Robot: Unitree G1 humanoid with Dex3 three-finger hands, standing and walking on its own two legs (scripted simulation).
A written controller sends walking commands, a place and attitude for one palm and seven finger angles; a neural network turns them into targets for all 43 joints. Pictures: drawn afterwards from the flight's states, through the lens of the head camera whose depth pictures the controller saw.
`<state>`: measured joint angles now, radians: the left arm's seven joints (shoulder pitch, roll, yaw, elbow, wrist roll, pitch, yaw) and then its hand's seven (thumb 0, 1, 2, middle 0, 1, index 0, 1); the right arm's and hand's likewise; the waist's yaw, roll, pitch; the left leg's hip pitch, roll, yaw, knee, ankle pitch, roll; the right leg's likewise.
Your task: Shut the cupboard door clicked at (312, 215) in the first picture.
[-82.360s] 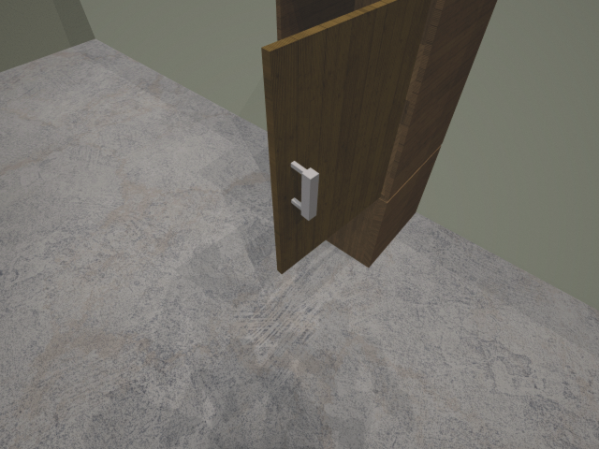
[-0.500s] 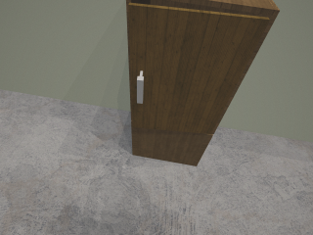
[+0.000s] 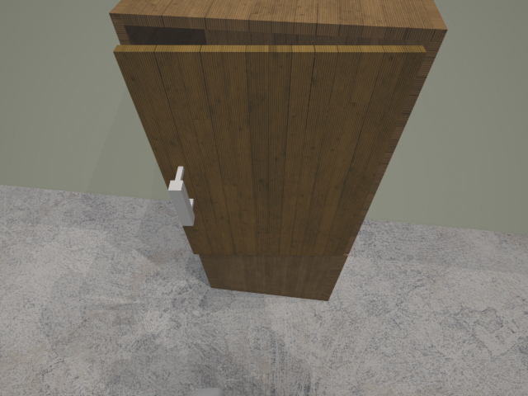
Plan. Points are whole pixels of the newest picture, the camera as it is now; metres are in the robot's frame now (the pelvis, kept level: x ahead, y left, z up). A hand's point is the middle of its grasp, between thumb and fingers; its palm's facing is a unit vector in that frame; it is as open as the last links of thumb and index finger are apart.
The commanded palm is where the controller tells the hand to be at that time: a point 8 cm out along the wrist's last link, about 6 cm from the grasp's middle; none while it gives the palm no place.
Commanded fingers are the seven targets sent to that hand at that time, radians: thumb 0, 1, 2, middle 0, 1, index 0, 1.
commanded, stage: come to a stop and stand still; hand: left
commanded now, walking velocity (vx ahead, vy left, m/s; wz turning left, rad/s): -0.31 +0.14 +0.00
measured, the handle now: (184, 196) +0.48 +0.18 -0.04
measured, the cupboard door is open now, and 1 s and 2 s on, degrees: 6 6 6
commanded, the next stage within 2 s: look again from close up in 0.86 s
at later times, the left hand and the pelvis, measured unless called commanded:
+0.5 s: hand out of the picture +0.05 +0.19 -0.19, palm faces -0.01 -0.96 -0.29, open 7.4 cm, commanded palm none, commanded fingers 0.00 0.90 0.90 -0.20 -0.30 -0.20 -0.30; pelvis +0.00 -0.02 -0.02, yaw -2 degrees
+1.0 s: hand out of the picture +0.01 +0.16 -0.18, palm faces -0.03 -0.98 -0.22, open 7.4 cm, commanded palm none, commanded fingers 0.00 0.90 0.90 -0.20 -0.30 -0.20 -0.30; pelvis -0.01 -0.02 -0.01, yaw -1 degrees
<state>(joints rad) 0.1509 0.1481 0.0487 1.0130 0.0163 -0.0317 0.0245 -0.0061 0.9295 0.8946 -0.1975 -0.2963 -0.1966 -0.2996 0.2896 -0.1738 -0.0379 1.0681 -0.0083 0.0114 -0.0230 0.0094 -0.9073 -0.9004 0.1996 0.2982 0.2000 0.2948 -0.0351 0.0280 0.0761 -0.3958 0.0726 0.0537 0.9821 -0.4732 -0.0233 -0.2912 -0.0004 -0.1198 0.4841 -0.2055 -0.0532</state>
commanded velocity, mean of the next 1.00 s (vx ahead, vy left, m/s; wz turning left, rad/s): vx -0.05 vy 0.00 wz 0.00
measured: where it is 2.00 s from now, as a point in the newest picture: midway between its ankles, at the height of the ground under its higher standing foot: outside the picture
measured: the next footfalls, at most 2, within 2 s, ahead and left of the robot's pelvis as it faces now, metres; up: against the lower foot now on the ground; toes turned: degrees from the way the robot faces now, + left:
left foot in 0.18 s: +0.11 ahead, +0.10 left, +0.00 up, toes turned +2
right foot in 0.46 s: +0.01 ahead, -0.15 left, +0.00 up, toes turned -2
